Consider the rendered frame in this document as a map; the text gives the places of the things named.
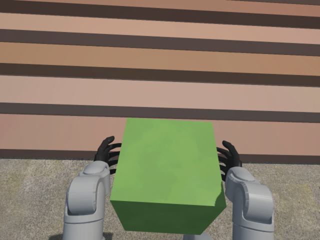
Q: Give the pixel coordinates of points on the carton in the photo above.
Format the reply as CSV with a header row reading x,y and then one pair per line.
x,y
168,177

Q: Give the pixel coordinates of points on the right robot hand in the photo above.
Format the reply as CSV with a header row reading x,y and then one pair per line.
x,y
233,159

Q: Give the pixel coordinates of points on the robot left forearm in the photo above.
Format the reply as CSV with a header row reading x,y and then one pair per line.
x,y
85,203

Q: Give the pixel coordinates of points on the left robot hand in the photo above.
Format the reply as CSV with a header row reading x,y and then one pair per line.
x,y
103,155

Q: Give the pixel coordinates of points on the robot right forearm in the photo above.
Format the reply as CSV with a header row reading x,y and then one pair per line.
x,y
253,206

